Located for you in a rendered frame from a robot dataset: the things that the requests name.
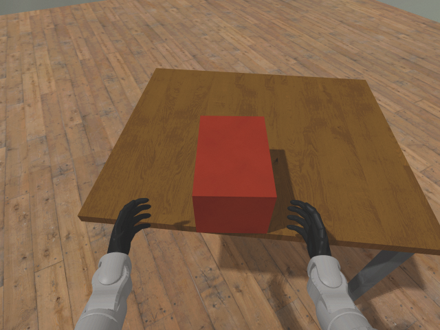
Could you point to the carton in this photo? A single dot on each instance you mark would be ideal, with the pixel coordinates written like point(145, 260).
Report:
point(233, 189)

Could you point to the robot right forearm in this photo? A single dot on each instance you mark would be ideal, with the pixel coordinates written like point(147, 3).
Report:
point(328, 288)

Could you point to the robot left forearm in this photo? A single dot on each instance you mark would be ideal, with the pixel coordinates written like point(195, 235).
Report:
point(107, 305)

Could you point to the table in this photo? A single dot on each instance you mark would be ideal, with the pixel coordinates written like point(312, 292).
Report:
point(329, 143)

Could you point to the left robot hand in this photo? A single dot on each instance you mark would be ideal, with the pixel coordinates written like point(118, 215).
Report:
point(124, 229)

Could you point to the right robot hand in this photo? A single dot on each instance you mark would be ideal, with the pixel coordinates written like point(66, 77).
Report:
point(313, 231)

